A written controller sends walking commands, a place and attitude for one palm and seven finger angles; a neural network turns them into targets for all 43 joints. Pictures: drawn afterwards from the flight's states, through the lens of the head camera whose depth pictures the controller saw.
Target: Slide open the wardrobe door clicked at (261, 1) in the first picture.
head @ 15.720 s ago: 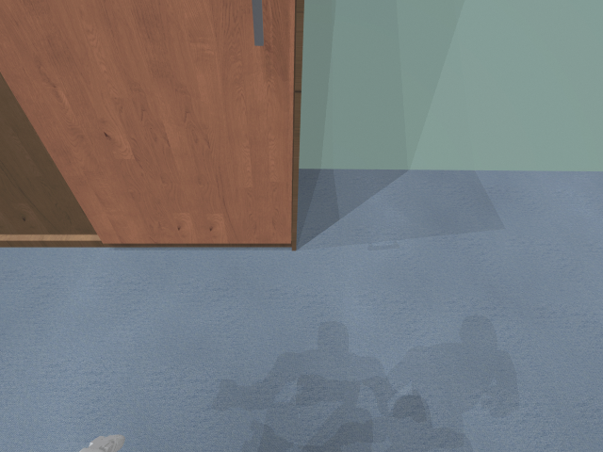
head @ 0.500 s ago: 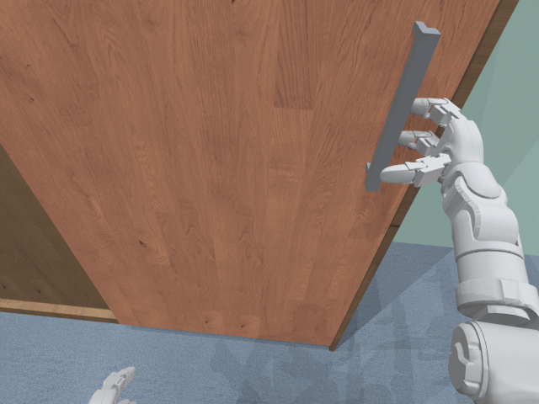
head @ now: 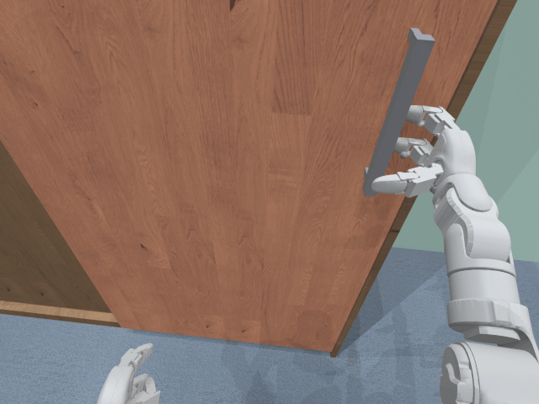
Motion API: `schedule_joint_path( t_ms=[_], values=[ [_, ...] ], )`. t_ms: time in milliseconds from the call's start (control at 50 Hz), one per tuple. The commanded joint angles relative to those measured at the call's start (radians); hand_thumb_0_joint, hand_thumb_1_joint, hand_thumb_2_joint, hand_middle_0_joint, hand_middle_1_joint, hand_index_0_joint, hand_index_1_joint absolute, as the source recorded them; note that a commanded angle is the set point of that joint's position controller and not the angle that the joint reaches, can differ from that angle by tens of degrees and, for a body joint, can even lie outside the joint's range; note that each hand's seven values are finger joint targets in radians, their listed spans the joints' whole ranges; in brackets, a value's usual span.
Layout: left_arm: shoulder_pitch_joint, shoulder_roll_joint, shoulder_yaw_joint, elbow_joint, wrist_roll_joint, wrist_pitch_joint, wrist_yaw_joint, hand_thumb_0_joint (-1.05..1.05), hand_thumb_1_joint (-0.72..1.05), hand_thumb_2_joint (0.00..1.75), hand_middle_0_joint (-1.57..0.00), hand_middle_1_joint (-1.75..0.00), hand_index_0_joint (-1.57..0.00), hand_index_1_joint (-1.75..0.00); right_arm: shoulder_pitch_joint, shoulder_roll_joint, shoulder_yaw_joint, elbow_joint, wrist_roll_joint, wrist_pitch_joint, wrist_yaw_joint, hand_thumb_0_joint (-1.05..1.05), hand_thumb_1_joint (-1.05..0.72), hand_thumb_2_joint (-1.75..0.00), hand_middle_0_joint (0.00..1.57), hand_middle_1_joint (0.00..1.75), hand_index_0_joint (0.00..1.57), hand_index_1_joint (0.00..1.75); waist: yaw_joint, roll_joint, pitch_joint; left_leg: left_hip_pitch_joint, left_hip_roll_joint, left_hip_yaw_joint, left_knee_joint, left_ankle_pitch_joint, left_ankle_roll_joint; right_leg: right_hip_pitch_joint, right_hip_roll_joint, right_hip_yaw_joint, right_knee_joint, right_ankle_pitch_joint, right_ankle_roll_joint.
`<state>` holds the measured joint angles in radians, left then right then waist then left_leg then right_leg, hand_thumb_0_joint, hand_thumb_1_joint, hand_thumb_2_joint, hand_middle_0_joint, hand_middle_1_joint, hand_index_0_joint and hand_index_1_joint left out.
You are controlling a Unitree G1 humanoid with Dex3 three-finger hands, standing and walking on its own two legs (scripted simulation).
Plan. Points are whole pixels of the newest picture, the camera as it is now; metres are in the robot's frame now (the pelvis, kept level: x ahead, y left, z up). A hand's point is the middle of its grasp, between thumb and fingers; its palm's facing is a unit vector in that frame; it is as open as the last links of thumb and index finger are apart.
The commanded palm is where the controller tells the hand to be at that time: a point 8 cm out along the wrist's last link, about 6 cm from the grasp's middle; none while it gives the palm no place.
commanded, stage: slide the fingers in behind the handle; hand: right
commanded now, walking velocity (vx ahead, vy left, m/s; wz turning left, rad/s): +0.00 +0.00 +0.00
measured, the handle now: (389, 122) +0.47 -0.13 +0.23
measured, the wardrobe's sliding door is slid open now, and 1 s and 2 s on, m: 0.00 0.00 0.00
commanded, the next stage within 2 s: grip the handle and tug to test in 1.18 s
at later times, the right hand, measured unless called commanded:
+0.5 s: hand (392, 154) +0.41 -0.13 +0.21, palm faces +0.03 +1.00 +0.03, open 14.0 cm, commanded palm +0.38 -0.18 +0.21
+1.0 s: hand (378, 151) +0.41 -0.11 +0.21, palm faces +0.03 +1.00 +0.02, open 14.0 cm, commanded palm +0.38 -0.16 +0.21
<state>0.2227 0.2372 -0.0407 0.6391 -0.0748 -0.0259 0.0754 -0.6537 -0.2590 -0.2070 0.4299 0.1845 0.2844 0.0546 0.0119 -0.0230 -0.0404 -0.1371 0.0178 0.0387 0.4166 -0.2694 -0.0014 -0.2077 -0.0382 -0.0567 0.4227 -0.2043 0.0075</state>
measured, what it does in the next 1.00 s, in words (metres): stands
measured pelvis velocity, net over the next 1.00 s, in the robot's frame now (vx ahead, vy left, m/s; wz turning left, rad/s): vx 0.00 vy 0.01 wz -0.01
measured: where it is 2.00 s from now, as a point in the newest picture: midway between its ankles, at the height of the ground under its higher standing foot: outside the picture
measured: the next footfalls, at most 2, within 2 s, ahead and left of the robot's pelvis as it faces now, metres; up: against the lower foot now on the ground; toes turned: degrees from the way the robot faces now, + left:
none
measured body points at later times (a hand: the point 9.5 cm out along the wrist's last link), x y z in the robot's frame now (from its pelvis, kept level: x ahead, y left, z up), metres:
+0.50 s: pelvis +0.00 +0.00 +0.00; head -0.02 +0.01 +0.45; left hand +0.16 +0.23 -0.09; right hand +0.40 -0.19 +0.21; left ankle -0.03 +0.12 -0.74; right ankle +0.01 -0.13 -0.74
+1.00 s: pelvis +0.00 +0.01 +0.00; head -0.02 +0.02 +0.45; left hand +0.15 +0.25 -0.10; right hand +0.40 -0.17 +0.21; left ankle -0.03 +0.12 -0.74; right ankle +0.01 -0.13 -0.74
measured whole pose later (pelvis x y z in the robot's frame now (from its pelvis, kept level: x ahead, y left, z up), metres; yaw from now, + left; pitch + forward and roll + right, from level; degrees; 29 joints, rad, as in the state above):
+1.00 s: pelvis +0.00 +0.01 +0.00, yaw -1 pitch -1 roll +0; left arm 0.22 0.24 -0.03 0.66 -0.06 0.01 0.08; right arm -0.66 -0.19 -0.15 0.38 0.17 0.34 -0.02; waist 0.01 -0.03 -0.04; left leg -0.11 0.01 0.05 0.40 -0.27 0.01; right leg -0.18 -0.04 -0.04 0.40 -0.19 0.02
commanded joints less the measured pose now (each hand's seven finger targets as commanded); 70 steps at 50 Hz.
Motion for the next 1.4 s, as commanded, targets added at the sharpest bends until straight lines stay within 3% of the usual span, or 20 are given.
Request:
schedule_joint_path(
  t_ms=[0,160,220,260,340,380,600,680,720,760,800,860,940,960,1020,1060,1120,1220,1260,1380],
  values=[
    [-0.110,0.117,0.041,-0.148,-0.004,-0.037,0.009,0.00,0.90,0.90,-0.20,-0.30,-0.20,-0.30,-0.503,-0.143,-0.002,-0.292,0.012,-0.051,-0.003,0.00,0.50,-0.30,0.30,1.20,0.30,1.20,0.002,-0.002,-0.267,-0.021,-0.031,0.004,-0.050,0.333,0.020,0.216,0.026,0.028,-0.011,0.250,-0.049],
    [-0.126,0.118,0.041,-0.150,0.002,-0.019,0.005,0.00,0.90,0.90,-0.20,-0.30,-0.20,-0.30,-0.434,-0.127,-0.011,-0.319,0.020,-0.008,-0.022,0.00,0.50,-0.30,0.30,1.20,0.30,1.20,-0.014,0.048,-0.273,-0.001,-0.035,0.013,-0.047,0.366,0.020,0.215,0.028,0.031,-0.007,0.284,-0.047],
    [-0.135,0.111,0.038,-0.151,0.003,-0.014,0.005,0.00,0.90,0.90,-0.20,-0.30,-0.20,-0.30,-0.446,-0.118,-0.005,-0.334,0.014,0.003,-0.031,0.00,0.50,-0.30,0.30,1.20,0.30,1.20,-0.012,0.017,-0.265,-0.008,-0.032,0.012,-0.045,0.364,0.021,0.214,0.031,0.029,-0.008,0.280,-0.046],
    [-0.132,0.115,0.038,-0.142,0.004,-0.012,0.008,0.00,0.90,0.90,-0.20,-0.30,-0.20,-0.30,-0.462,-0.121,-0.003,-0.316,0.015,0.002,-0.037,0.00,0.50,-0.30,0.30,1.20,0.30,1.20,-0.005,0.056,-0.245,-0.016,-0.035,0.013,-0.057,0.327,0.020,0.208,0.028,0.035,-0.012,0.252,-0.048],
    [-0.132,0.109,0.034,-0.140,0.006,-0.010,0.011,0.00,0.90,0.90,-0.20,-0.30,-0.20,-0.30,-0.485,-0.099,0.011,-0.302,0.015,0.007,-0.042,0.00,0.50,-0.30,0.30,1.20,0.30,1.20,0.000,0.047,-0.245,-0.022,-0.033,0.009,-0.060,0.322,0.017,0.203,0.033,0.032,-0.014,0.236,-0.048],
    [-0.132,0.113,0.036,-0.142,0.010,-0.007,0.012,0.00,0.90,0.90,-0.20,-0.30,-0.20,-0.30,-0.485,-0.146,-0.025,-0.316,0.010,-0.006,-0.047,0.00,0.50,-0.30,0.30,1.20,0.30,1.20,-0.013,0.025,-0.276,0.010,-0.030,0.006,-0.057,0.337,0.021,0.205,0.033,0.031,-0.018,0.254,-0.048],
    [-0.126,0.107,0.040,-0.141,0.010,-0.014,0.008,0.00,0.90,0.90,-0.20,-0.30,-0.20,-0.30,-0.495,-0.062,0.033,-0.298,0.010,-0.016,-0.060,0.00,0.50,-0.30,0.30,1.20,0.30,1.20,-0.005,0.050,-0.280,0.006,-0.034,0.008,-0.057,0.353,0.017,0.212,0.034,0.029,-0.016,0.261,-0.050],
    [-0.121,0.109,0.041,-0.138,0.015,-0.009,0.004,0.00,0.90,0.90,-0.20,-0.30,-0.20,-0.30,-0.485,-0.100,-0.006,-0.310,0.002,-0.015,-0.080,0.00,0.50,-0.30,0.30,1.20,0.30,1.20,-0.018,0.053,-0.285,0.032,-0.032,0.007,-0.059,0.358,0.019,0.199,0.035,0.027,-0.023,0.266,-0.050],
    [-0.124,0.103,0.040,-0.137,0.014,-0.009,0.003,0.00,0.90,0.90,-0.20,-0.30,-0.20,-0.30,-0.475,-0.066,0.019,-0.291,0.000,-0.009,-0.084,0.00,0.50,-0.30,0.30,1.20,0.30,1.20,-0.013,0.061,-0.257,0.012,-0.035,0.009,-0.061,0.344,0.016,0.194,0.034,0.025,-0.024,0.248,-0.049],
    [-0.125,0.112,0.041,-0.134,0.015,-0.003,0.004,0.00,0.90,0.90,-0.20,-0.30,-0.20,-0.30,-0.463,-0.109,-0.014,-0.277,-0.002,-0.008,-0.089,0.00,0.50,-0.30,0.30,1.20,0.30,1.20,-0.022,0.072,-0.245,0.021,-0.036,0.005,-0.071,0.326,0.015,0.181,0.034,0.022,-0.028,0.232,-0.050],
    [-0.130,0.105,0.040,-0.139,0.013,-0.004,0.006,0.00,0.90,0.90,-0.20,-0.30,-0.20,-0.30,-0.487,-0.075,0.018,-0.291,-0.006,-0.007,-0.085,0.00,0.50,-0.30,0.30,1.20,0.30,1.20,-0.011,0.066,-0.248,0.014,-0.032,0.002,-0.070,0.334,0.013,0.188,0.035,0.019,-0.027,0.231,-0.053],
    [-0.127,0.112,0.042,-0.133,0.013,-0.003,0.010,0.00,0.90,0.90,-0.20,-0.30,-0.20,-0.30,-0.480,-0.106,-0.003,-0.269,-0.004,-0.011,-0.079,0.00,0.50,-0.30,0.30,1.20,0.30,1.20,-0.012,0.080,-0.245,0.015,-0.034,0.000,-0.079,0.322,0.012,0.188,0.034,0.018,-0.029,0.220,-0.055],
    [-0.120,0.103,0.041,-0.132,0.014,-0.011,0.008,0.00,0.90,0.90,-0.20,-0.30,-0.20,-0.30,-0.521,-0.059,0.039,-0.291,-0.003,-0.019,-0.071,0.00,0.50,-0.30,0.30,1.20,0.30,1.20,0.001,0.034,-0.255,-0.001,-0.034,0.003,-0.070,0.339,0.016,0.209,0.037,0.022,-0.021,0.236,-0.052],
    [-0.122,0.109,0.045,-0.134,0.014,-0.011,0.007,0.00,0.90,0.90,-0.20,-0.30,-0.20,-0.30,-0.490,-0.095,0.003,-0.294,0.004,-0.024,-0.073,0.00,0.50,-0.30,0.30,1.20,0.30,1.20,-0.012,0.068,-0.270,0.022,-0.036,0.004,-0.072,0.349,0.015,0.204,0.036,0.023,-0.021,0.246,-0.053],
    [-0.132,0.100,0.040,-0.141,0.014,-0.012,0.004,0.00,0.90,0.90,-0.20,-0.30,-0.20,-0.30,-0.489,-0.049,0.041,-0.315,0.002,-0.018,-0.068,0.00,0.50,-0.30,0.30,1.20,0.30,1.20,-0.009,0.042,-0.271,0.022,-0.032,0.004,-0.063,0.373,0.015,0.206,0.040,0.018,-0.019,0.255,-0.052],
    [-0.128,0.109,0.043,-0.136,0.014,-0.008,0.003,0.00,0.90,0.90,-0.20,-0.30,-0.20,-0.30,-0.445,-0.082,0.007,-0.284,0.004,-0.012,-0.071,0.00,0.50,-0.30,0.30,1.20,0.30,1.20,-0.018,0.087,-0.256,0.025,-0.036,0.007,-0.070,0.364,0.013,0.195,0.038,0.019,-0.022,0.250,-0.053],
    [-0.138,0.106,0.041,-0.145,0.015,-0.004,0.004,0.00,0.90,0.90,-0.20,-0.30,-0.20,-0.30,-0.449,-0.102,-0.010,-0.325,0.001,-0.008,-0.071,0.00,0.50,-0.30,0.30,1.20,0.30,1.20,-0.024,0.063,-0.281,0.048,-0.030,0.002,-0.061,0.399,0.015,0.197,0.040,0.015,-0.024,0.270,-0.052],
    [-0.144,0.102,0.039,-0.150,0.013,-0.002,0.002,0.00,0.90,0.90,-0.20,-0.30,-0.20,-0.30,-0.459,-0.048,0.039,-0.344,0.003,-0.001,-0.071,0.00,0.50,-0.30,0.30,1.20,0.30,1.20,-0.012,0.055,-0.254,0.019,-0.033,0.006,-0.065,0.375,0.014,0.205,0.038,0.018,-0.022,0.259,-0.051],
    [-0.142,0.111,0.041,-0.144,0.015,0.001,0.004,0.00,0.90,0.90,-0.20,-0.30,-0.20,-0.30,-0.427,-0.085,0.003,-0.308,0.006,0.005,-0.073,0.00,0.50,-0.30,0.30,1.20,0.30,1.20,-0.021,0.087,-0.242,0.025,-0.035,0.006,-0.072,0.368,0.013,0.194,0.038,0.019,-0.024,0.252,-0.053],
    [-0.138,0.107,0.038,-0.142,0.016,0.006,0.009,0.00,0.90,0.90,-0.20,-0.30,-0.20,-0.30,-0.494,-0.080,0.023,-0.326,-0.004,0.006,-0.073,0.00,0.22,-0.42,0.33,1.24,0.33,1.24,-0.008,0.053,-0.258,0.025,-0.029,0.003,-0.069,0.368,0.016,0.201,0.039,0.021,-0.024,0.259,-0.053]
  ],
)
